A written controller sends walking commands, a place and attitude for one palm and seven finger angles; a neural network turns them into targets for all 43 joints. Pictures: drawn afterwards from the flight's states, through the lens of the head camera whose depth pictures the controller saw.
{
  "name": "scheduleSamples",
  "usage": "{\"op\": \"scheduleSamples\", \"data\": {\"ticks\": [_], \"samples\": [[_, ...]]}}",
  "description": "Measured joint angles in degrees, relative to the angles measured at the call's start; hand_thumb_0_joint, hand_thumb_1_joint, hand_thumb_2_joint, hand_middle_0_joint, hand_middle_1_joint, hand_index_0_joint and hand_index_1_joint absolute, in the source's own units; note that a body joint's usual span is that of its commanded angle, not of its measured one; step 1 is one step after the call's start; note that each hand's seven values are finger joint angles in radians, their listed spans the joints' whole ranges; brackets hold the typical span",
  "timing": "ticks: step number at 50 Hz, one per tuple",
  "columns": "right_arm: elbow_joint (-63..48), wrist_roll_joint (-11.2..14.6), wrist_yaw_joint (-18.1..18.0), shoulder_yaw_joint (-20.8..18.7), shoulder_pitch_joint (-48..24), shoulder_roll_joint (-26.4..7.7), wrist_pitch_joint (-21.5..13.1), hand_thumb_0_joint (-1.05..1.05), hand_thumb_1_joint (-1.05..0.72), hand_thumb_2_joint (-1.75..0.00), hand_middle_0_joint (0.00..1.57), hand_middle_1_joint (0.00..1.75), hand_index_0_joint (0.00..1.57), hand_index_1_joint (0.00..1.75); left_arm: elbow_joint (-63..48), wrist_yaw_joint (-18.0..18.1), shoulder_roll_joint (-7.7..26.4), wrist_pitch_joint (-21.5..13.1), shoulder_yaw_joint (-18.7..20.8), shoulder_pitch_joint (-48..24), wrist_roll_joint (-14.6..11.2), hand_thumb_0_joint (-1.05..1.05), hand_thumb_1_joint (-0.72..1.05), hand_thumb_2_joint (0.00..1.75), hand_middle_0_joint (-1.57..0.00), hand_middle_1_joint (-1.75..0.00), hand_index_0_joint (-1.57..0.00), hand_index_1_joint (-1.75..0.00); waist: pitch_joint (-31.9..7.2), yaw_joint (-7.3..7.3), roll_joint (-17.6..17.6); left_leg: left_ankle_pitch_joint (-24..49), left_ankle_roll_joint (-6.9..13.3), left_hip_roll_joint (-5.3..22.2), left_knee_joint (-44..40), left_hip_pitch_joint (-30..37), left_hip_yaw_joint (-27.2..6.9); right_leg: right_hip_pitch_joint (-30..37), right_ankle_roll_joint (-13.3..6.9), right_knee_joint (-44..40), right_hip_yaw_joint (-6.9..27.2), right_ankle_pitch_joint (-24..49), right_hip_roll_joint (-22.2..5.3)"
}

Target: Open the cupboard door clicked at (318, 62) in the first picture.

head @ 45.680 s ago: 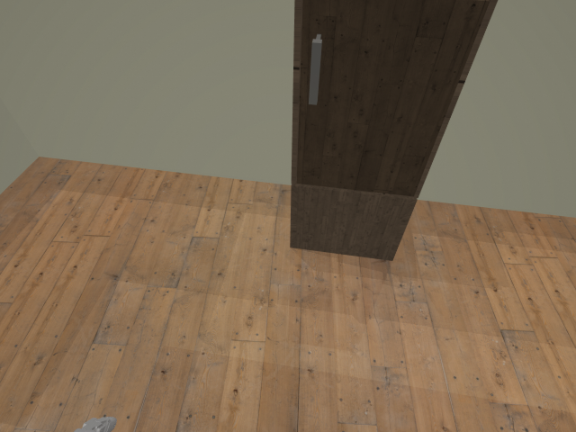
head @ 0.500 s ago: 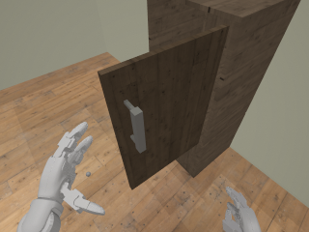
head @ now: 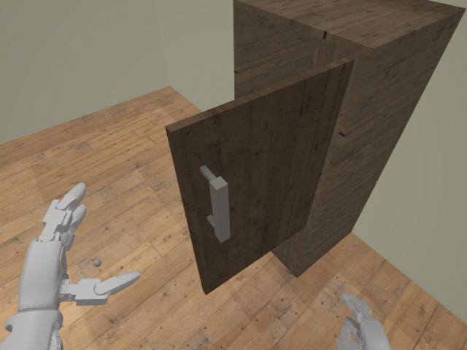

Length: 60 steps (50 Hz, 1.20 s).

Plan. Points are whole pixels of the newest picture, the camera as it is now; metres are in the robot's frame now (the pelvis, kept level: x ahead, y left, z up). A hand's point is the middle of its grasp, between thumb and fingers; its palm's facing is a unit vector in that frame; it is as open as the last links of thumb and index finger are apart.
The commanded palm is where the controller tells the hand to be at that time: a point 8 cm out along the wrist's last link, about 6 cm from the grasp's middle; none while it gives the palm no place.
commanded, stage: draw the hand back to the body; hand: left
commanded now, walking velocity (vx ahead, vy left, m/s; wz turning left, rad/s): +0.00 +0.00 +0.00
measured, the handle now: (214, 205) +0.35 +0.09 +0.07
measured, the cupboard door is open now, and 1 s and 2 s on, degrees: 88 88 88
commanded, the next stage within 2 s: step back with the hand held close in 0.76 s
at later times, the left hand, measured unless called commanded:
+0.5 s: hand (57, 242) +0.19 +0.26 +0.16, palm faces +0.46 -0.79 -0.40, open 8.0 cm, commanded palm +0.14 +0.29 +0.17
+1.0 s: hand (54, 239) +0.19 +0.26 +0.17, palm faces +0.45 -0.78 -0.44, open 7.4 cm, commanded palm +0.13 +0.29 +0.18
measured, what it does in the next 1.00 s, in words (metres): stands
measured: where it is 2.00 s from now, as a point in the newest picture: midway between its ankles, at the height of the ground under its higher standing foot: outside the picture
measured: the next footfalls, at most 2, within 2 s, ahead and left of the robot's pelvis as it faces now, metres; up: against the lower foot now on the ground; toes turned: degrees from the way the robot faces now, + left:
right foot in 1.94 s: -0.22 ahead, -0.11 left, +0.00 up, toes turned -2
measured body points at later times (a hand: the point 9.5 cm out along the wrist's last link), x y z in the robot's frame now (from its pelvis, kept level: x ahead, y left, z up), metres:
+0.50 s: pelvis +0.00 -0.01 +0.01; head -0.01 -0.03 +0.46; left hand +0.16 +0.30 +0.19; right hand +0.19 -0.22 -0.08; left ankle -0.03 +0.10 -0.74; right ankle +0.01 -0.12 -0.74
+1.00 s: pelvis -0.01 -0.01 +0.01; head -0.01 -0.03 +0.46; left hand +0.16 +0.29 +0.20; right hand +0.18 -0.23 -0.08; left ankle -0.03 +0.10 -0.74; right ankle +0.01 -0.12 -0.74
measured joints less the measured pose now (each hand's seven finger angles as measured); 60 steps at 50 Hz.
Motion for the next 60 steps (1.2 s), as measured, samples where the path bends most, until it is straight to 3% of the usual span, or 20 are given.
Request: {"op": "scheduleSamples", "data": {"ticks": [21,27,45,51,60], "samples": [[1.46,0.09,0.82,-1.73,-1.88,0.02,2.70,0.01,-0.90,-0.90,0.20,0.30,0.20,0.30,0.32,0.29,2.70,-1.41,9.21,-2.19,-0.66,0.00,0.66,0.80,-0.20,-0.30,-0.20,-0.30,0.61,0.73,0.62,2.50,-0.44,0.62,-6.40,5.63,0.57,5.18,-0.37,-5.93,0.62,2.49,0.69],[1.73,0.17,0.83,-1.99,-1.92,-0.23,2.87,0.01,-0.90,-0.90,0.20,0.30,0.20,0.30,1.11,0.50,1.78,-1.38,9.34,-2.75,-0.71,0.01,0.81,0.87,-0.20,-0.30,-0.21,-0.30,1.07,0.84,0.81,2.89,-0.59,0.73,-6.71,5.76,0.45,5.36,-0.53,-6.29,0.48,2.86,0.80],[2.68,0.09,0.45,-2.15,-1.58,0.02,1.94,0.01,-0.90,-0.90,0.20,0.30,0.20,0.30,1.25,0.41,1.94,-1.53,8.76,-2.63,-0.68,0.01,0.89,0.90,-0.21,-0.30,-0.21,-0.30,1.53,0.59,0.62,3.34,-1.03,1.26,-7.00,6.11,0.44,5.82,-1.00,-6.90,0.45,3.51,1.31],[0.01,0.33,0.82,-1.97,-2.72,-0.36,4.31,0.01,-0.90,-0.90,0.20,0.30,0.21,0.30,0.34,0.36,4.34,-5.33,13.38,-1.97,-0.56,0.01,0.89,0.90,-0.21,-0.30,-0.21,-0.30,0.51,-1.78,0.29,3.25,-0.91,1.60,-4.38,0.04,-0.16,1.33,-0.94,-7.33,-0.22,4.87,1.64],[-2.46,0.89,-0.09,-4.24,-3.22,-1.34,7.34,0.01,-0.90,-0.90,0.20,0.30,0.20,0.30,-4.58,0.17,6.35,-5.15,12.36,4.05,-0.44,0.01,0.89,0.90,-0.21,-0.30,-0.21,-0.30,1.04,-3.35,-1.57,4.14,0.09,-0.04,-2.26,-5.24,1.35,-5.20,0.23,-3.13,1.23,5.02,-0.03]]}}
